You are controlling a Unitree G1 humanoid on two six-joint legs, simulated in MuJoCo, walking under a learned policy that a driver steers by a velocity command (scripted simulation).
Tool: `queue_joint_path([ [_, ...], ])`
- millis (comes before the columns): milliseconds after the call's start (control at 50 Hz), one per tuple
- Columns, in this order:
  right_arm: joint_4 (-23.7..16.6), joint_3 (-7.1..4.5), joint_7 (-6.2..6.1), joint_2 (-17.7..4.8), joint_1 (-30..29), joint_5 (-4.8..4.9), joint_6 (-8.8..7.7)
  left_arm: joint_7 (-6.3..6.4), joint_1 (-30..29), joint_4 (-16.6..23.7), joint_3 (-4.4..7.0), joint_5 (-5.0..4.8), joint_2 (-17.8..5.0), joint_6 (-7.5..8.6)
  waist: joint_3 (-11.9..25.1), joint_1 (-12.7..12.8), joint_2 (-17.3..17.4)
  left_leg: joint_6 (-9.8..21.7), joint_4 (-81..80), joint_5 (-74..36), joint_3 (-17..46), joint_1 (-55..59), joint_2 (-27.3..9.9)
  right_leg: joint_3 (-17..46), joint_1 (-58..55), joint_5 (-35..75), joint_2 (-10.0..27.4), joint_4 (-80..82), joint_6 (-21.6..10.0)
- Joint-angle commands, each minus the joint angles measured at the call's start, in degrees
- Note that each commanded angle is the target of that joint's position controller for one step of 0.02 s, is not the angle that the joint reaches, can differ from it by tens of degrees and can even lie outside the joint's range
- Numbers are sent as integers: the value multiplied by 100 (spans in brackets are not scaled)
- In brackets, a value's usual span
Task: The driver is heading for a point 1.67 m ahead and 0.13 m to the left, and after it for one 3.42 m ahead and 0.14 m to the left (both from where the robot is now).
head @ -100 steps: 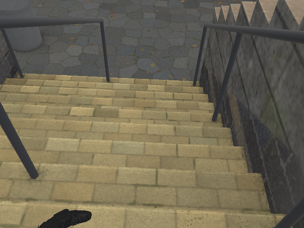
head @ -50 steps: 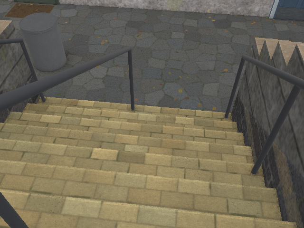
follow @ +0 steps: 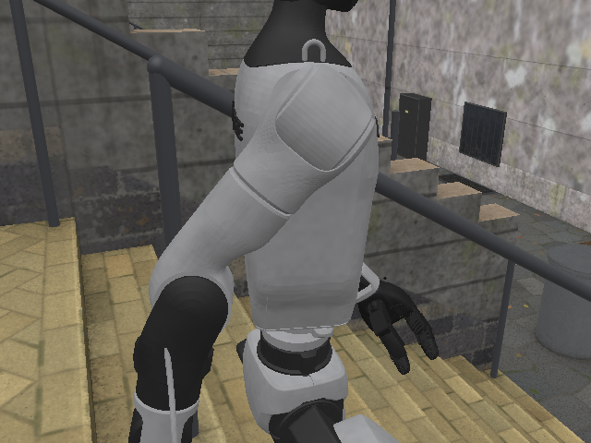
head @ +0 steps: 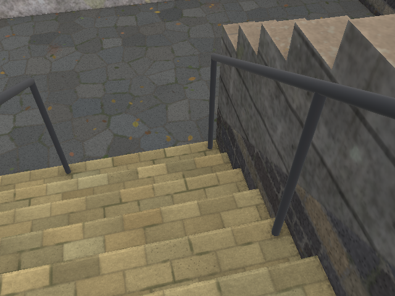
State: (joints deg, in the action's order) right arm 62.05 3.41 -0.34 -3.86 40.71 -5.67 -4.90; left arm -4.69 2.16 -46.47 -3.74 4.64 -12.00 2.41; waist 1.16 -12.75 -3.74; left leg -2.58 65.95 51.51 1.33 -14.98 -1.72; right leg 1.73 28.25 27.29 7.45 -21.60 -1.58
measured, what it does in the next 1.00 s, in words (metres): goes down: right foot 0.18 m lower, then left foot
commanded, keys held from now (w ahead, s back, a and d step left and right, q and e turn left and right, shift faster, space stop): q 0.38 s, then no key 0.20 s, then e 0.42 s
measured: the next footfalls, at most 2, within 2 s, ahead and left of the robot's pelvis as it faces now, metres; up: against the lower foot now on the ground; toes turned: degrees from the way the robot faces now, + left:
right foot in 0.02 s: +0.17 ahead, -0.15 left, -0.18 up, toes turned -7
left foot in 0.60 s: +0.15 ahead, +0.11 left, -0.18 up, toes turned +23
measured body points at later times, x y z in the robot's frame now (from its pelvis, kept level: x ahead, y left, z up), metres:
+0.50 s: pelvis +0.10 -0.05 -0.07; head +0.13 -0.04 +0.38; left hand +0.00 +0.16 -0.21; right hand +0.30 -0.21 -0.19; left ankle +0.14 +0.09 -0.75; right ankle +0.13 -0.14 -0.80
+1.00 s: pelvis +0.14 -0.02 -0.07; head +0.16 -0.02 +0.38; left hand +0.20 +0.22 -0.20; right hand +0.19 -0.29 -0.19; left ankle +0.12 +0.10 -0.80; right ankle +0.19 -0.13 -0.75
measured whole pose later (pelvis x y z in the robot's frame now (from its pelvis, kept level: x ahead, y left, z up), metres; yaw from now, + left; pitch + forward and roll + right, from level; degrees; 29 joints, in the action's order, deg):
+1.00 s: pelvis +0.14 -0.02 -0.07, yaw +8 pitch +4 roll +1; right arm 49.7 -7.1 -4.1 -12.2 22.2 -4.7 -5.7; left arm -0.1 16.6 -47.6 2.3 4.2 -10.6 1.3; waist 2.1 -4.6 -0.9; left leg 0.6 28.6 15.3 -14.6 -16.1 -6.1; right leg -4.7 34.0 -16.7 4.5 -56.1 1.9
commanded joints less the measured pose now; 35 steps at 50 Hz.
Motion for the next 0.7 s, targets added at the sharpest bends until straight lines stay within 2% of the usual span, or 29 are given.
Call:
queue_joint_path([
  [20, -258, -246, 199, -1263, -290, -125, 240, 281, 1937, -492, 608, -125, -1039, 183, -233, 1462, 399, 396, 453, -3089, 1001, -1363, -394, -450, -3343, 1033, 105, 1254, -335],
  [40, -54, -175, 454, -743, 644, -153, 238, 357, 2966, -640, 908, 8, -1641, 160, 1164, 1582, -550, -107, 2181, -1934, 748, -2185, -33, 43, -5612, 2549, 877, 12, -1103],
  [60, 192, -145, 578, -171, 1731, 274, 202, 95, 3239, -813, 965, 45, -1983, 188, 2565, 1018, -1248, -159, 5079, -77, 171, -3316, 212, 74, -7456, 6059, 1855, -2213, -1633],
  [80, -378, -220, 646, -651, 802, 532, 137, 43, 3259, -598, 941, 223, -1765, 159, 2487, 1479, -797, -160, 6051, 199, 133, -4255, 138, 358, -6910, 5940, 2204, -2111, -1570],
  [100, -871, -278, 618, -827, -404, 495, 106, 42, 2851, -495, 922, 140, -1599, 114, 1951, 1569, -469, -63, 5980, -5, 30, -4706, 20, 254, -5762, 4229, 2020, -1693, -1442],
  [120, -1147, -320, 488, -820, -944, 456, 36, -38, 2230, -312, 852, -56, -1522, 98, 1436, 1355, -299, -70, 5618, -622, 249, -4560, -190, 646, -4108, 2041, 2396, -1131, -1692],
  [140, -1324, -304, 402, -678, -1340, 511, -11, -68, 1812, -194, 763, -41, -1366, 157, 570, 1107, 9, -41, 5073, -1158, 271, -4227, -289, 358, -2647, 1320, 2383, -531, -1554],
  [160, -1149, -259, 372, -436, -1010, 515, -4, -55, 1640, -200, 693, 59, -1181, 208, 168, 790, 121, 92, 4600, -1711, 398, -3219, -397, -60, -1430, 1528, 2288, -308, -1373],
  [180, -1168, -302, 354, -387, -845, 499, 24, 10, 1759, -258, 739, 146, -1223, 308, -175, 634, -133, 140, 4651, -1715, 118, -3035, -226, -242, -745, 1290, 2157, -2, -1435],
  [200, -1180, -245, 342, -357, -747, 327, 99, 176, 1738, -284, 695, 157, -838, 374, -238, 604, -49, 323, 4292, -2764, 333, -3396, -352, -258, -682, 164, 1936, 4, -1544],
  [220, -1061, -297, 375, -477, -531, 215, 152, 317, 1612, -161, 604, 9, -491, 464, -219, 617, -21, 447, 3285, -3731, 236, -3274, -311, -538, -502, -1096, 1438, 88, -1344],
  [260, -1358, -326, 443, -616, -1066, 180, 214, 564, 1649, -166, 595, 51, -439, 457, -273, 851, -95, 430, 2471, -4594, 228, -3847, -261, -452, -732, -1763, 1539, 98, -1277],
  [300, -1464, -406, 551, -805, -1475, 186, 275, 618, 1937, -247, 542, 146, -488, 398, -323, 1076, 137, 297, 518, -5772, 199, -3739, -493, -492, -849, -2575, 1697, 406, -1252],
  [320, -1536, -429, 586, -796, -1753, 249, 314, 620, 2102, -363, 579, 161, -590, 370, -326, 1199, 20, 269, -35, -5833, 11, -3558, -476, -476, -897, -3222, 1759, 550, -1114],
  [340, -1645, -450, 580, -858, -2033, 236, 350, 596, 2268, -415, 592, 117, -600, 337, -331, 1347, -68, 258, -191, -5600, -151, -3409, -399, -318, -866, -3938, 1840, 713, -1091],
  [360, -1775, -458, 519, -838, -2269, 175, 392, 602, 2296, -458, 613, 175, -669, 350, -376, 1342, -292, 337, 265, -5133, -287, -3272, -356, -251, -724, -4225, 1922, 883, -1052],
  [380, -1926, -459, 446, -829, -2286, 156, 390, 622, 2196, -434, 667, 180, -754, 365, -320, 1302, -163, 388, 442, -4702, -214, -3344, -372, -256, -909, -4151, 1994, 880, -1107],
  [420, -2109, -409, 385, -836, -2511, 131, 404, 684, 2039, -445, 671, 77, -584, 371, -280, 1448, 112, 445, -390, -4238, -354, -3112, -373, -421, -1047, -4315, 1881, 936, -1209],
  [440, -2229, -437, 348, -915, -2652, 161, 378, 719, 1974, -450, 714, 5, -588, 376, -261, 1545, -48, 450, -813, -3993, -480, -3061, -303, -485, -1234, -4728, 1787, 962, -1180],
  [480, -2385, -477, 308, -890, -3126, 114, 397, 789, 2326, -642, 869, -8, -798, 373, -213, 1875, 22, 511, -1627, -3643, -638, -2800, -130, -439, -1723, -5188, 1845, 884, -1117],
  [520, -2370, -522, 220, -883, -3194, 221, 399, 901, 2511, -766, 971, -70, -771, 316, -176, 1940, -165, 638, -2955, -3687, -667, -2536, 43, -385, -2331, -4722, 1937, 748, -1078],
  [560, -2271, -654, 161, -852, -3167, 461, 389, 903, 2597, -901, 1058, -23, -856, 267, 6, 1765, -369, 945, -4209, -4444, -801, -1154, 310, -490, -2163, -4370, 2031, 510, -867],
  [580, -2178, -777, 171, -987, -2872, 536, 353, 806, 2229, -779, 1078, -18, -876, 239, 272, 1459, -171, 1141, -4807, -4957, -702, 213, 330, -739, -1574, -4559, 1866, 185, -587],
  [600, -1878, -926, 194, -1170, -2213, 518, 288, 650, 2249, -810, 975, 10, -577, 257, 719, 1122, 19, 1380, -4565, -5536, -478, 2045, 124, -1186, -587, -4774, 1220, -569, -168],
  [620, -1311, -927, 260, -1435, -709, 530, 194, 385, 2436, -662, 633, -56, 394, 302, 1698, 813, 1053, 2326, -4060, -8771, 1037, 4438, -1465, -1684, 1003, -6808, 448, -2359, 540],
  [640, -1057, -909, 399, -1400, 53, 192, 119, 370, 2280, -461, 659, -451, 416, 411, 1292, 553, 801, 2389, -4249, -6923, 2040, 3954, -2519, -703, 1947, -7272, 267, -2569, 657],
  [660, -1029, -635, -66, -869, -1051, 489, 372, 456, 1818, -705, 647, -670, 213, -15, 669, 760, -175, 1883, -4276, -8049, 1387, 2954, -2163, -196, 1457, -6629, -5, -2833, 606],
  [680, -1194, -506, -181, -759, -1881, 519, 438, 468, 1943, -573, 584, -654, 466, -170, 387, 1200, 259, 1532, -4358, -8108, 799, 2113, -1863, 28, 883, -6152, -121, -2591, 537],
  [700, -1272, -719, 368, -1237, -1875, 543, 229, 343, 2551, -720, 763, -222, 46, 119, -135, 1280, 1184, 1353, -4445, -6415, 47, 1154, -1519, -318, 861, -5858, 270, -2893, 775],
])
Over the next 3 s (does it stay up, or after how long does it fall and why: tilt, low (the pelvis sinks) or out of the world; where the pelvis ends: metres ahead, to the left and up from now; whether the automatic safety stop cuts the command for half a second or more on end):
stays up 0.78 -0.01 -0.45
